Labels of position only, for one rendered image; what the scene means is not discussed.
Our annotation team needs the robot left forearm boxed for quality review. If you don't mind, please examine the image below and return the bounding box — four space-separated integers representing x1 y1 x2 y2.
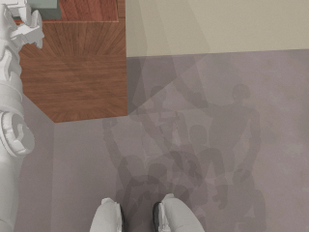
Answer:
0 39 24 120

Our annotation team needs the left robot hand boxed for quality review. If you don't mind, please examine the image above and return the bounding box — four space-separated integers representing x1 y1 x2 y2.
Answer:
0 0 44 53

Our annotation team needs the handle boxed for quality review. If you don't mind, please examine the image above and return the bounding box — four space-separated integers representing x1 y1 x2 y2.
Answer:
12 0 61 19

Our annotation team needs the drawer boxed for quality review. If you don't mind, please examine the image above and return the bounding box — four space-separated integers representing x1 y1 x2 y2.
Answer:
14 0 117 22

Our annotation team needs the cabinet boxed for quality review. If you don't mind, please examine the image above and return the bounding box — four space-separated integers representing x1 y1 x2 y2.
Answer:
15 0 127 124

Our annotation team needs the left robot upper arm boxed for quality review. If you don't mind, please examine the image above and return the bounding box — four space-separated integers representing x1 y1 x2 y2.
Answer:
0 111 35 232

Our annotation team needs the right robot shin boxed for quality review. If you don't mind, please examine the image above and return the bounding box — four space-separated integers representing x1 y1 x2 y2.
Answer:
158 193 175 232

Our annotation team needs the robot left thigh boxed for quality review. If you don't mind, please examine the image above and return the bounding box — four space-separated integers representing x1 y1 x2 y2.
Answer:
90 202 123 232

